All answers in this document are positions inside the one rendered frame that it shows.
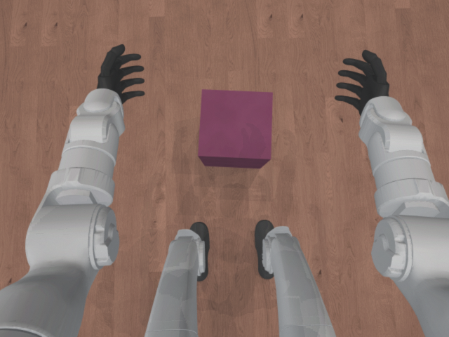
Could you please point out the robot left upper arm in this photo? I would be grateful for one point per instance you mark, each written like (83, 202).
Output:
(67, 246)

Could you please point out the carton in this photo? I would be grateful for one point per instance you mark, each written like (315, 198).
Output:
(235, 128)

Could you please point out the robot left hand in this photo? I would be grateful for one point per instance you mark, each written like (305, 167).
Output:
(111, 74)

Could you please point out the robot left thigh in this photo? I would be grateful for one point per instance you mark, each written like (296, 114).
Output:
(174, 311)

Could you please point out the robot left forearm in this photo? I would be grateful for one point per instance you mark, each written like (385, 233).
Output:
(89, 155)

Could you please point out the robot right hand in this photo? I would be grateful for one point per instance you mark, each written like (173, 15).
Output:
(374, 82)

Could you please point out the robot right upper arm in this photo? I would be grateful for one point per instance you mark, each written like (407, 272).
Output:
(413, 251)

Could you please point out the robot right forearm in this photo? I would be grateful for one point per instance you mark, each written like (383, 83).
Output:
(399, 162)

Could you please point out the left robot shin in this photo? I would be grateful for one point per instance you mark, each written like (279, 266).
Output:
(185, 233)

